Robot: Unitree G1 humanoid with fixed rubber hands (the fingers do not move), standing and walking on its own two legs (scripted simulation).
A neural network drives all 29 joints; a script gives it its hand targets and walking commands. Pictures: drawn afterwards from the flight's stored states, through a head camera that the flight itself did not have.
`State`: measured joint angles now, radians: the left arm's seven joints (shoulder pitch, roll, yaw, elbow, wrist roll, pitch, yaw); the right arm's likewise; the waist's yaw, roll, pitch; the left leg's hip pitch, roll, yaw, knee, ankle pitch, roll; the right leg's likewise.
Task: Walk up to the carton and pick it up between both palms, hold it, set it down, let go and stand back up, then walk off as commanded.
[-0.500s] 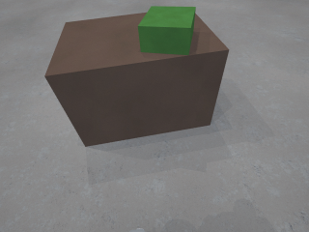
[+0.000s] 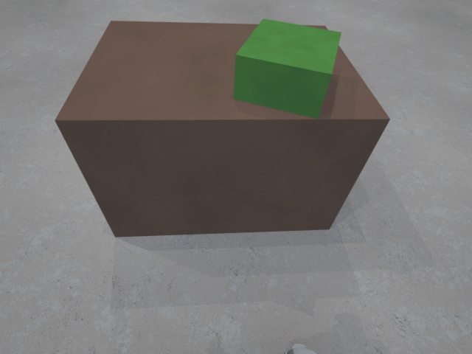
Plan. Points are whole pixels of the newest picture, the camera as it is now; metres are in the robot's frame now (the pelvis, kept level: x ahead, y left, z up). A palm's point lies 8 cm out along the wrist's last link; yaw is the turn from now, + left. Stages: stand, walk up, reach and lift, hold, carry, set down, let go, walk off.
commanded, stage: walk up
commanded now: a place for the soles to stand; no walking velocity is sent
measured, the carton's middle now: (288, 65) +1.02 -0.17 -0.01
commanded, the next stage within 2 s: none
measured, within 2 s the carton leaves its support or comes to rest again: neither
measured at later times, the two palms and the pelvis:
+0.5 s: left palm (91, 332) +0.21 +0.27 -0.11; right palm (440, 293) +0.27 -0.39 -0.08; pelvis +0.18 -0.06 -0.02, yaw +3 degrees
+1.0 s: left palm (164, 231) +0.40 +0.17 -0.08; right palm (450, 234) +0.42 -0.50 -0.11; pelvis +0.35 -0.16 -0.01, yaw +4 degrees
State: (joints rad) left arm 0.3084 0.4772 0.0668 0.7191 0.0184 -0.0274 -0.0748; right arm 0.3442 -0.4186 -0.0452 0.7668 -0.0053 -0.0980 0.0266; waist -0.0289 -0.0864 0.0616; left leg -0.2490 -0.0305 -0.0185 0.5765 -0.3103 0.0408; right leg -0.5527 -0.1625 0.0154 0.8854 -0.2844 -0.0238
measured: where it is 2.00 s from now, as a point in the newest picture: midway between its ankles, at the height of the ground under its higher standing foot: (268, 313)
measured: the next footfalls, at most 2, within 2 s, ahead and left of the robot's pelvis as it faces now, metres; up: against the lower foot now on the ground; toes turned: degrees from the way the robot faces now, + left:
right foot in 0.12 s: +0.21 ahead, -0.19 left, +0.00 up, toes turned -4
left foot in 0.46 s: +0.29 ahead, +0.05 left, +0.00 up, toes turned +7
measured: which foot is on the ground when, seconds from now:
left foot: down 0.00-0.16, up 0.18-0.44, down 0.46-0.86, up 0.88-1.00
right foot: up 0.00-0.10, down 0.12-0.46, up 0.48-0.84, down 0.86-1.00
